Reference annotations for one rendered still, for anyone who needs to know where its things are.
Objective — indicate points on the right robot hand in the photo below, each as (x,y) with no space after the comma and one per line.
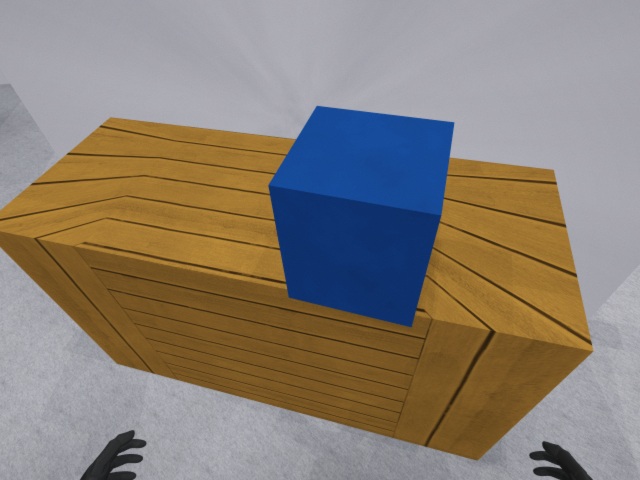
(553,453)

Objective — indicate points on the carton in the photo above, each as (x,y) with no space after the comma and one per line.
(357,203)

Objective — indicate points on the left robot hand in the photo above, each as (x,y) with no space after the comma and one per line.
(108,460)

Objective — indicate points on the pedestal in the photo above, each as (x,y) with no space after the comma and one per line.
(160,242)

